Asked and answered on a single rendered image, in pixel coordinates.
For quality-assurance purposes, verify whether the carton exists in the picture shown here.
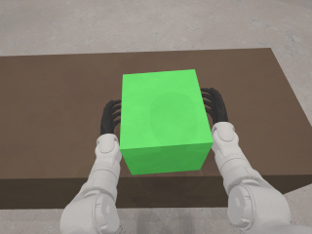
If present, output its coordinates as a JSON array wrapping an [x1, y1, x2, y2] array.
[[119, 69, 214, 176]]

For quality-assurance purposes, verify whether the left robot forearm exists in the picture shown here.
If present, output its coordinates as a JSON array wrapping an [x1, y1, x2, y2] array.
[[59, 134, 122, 234]]

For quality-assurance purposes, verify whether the robot left hand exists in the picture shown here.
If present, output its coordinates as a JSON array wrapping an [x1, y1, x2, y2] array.
[[100, 99, 122, 136]]

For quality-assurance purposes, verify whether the right robot forearm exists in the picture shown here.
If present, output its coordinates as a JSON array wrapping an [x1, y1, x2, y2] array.
[[212, 122, 291, 221]]

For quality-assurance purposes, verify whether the left robot upper arm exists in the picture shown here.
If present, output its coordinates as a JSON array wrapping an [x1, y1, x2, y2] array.
[[60, 193, 120, 234]]

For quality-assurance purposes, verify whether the robot right hand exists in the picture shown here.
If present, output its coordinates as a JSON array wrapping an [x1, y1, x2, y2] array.
[[201, 88, 229, 124]]

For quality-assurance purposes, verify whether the right robot upper arm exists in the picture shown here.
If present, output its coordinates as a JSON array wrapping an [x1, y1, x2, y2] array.
[[227, 184, 312, 234]]

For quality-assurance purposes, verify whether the pedestal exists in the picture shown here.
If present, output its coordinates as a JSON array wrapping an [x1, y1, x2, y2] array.
[[0, 48, 312, 210]]

